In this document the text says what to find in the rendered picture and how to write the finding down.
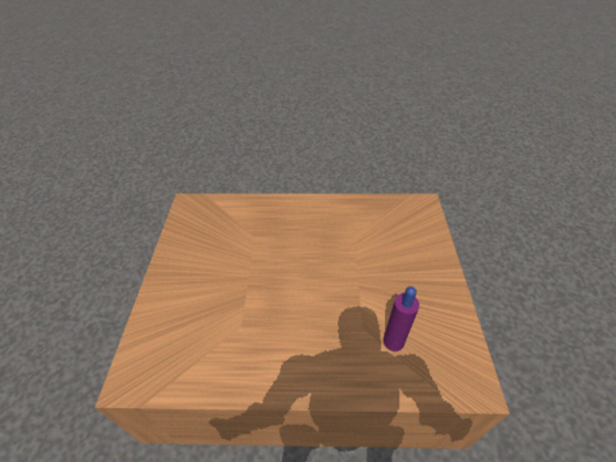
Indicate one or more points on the bottle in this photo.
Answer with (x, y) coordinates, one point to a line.
(404, 312)

